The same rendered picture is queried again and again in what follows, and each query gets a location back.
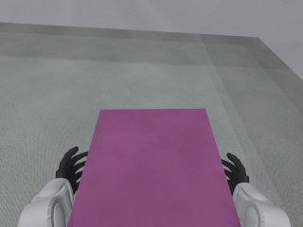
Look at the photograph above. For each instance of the carton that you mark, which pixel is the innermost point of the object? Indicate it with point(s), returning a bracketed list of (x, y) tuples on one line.
[(153, 168)]

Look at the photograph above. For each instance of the left robot hand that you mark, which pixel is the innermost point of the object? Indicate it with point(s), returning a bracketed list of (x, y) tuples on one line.
[(68, 167)]

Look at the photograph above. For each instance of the right robot hand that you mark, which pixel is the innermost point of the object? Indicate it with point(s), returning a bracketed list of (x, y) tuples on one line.
[(238, 174)]

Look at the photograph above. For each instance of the robot right forearm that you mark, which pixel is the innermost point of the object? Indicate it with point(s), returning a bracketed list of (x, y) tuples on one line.
[(255, 210)]

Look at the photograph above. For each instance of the robot left forearm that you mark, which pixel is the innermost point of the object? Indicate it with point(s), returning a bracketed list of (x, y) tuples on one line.
[(50, 207)]

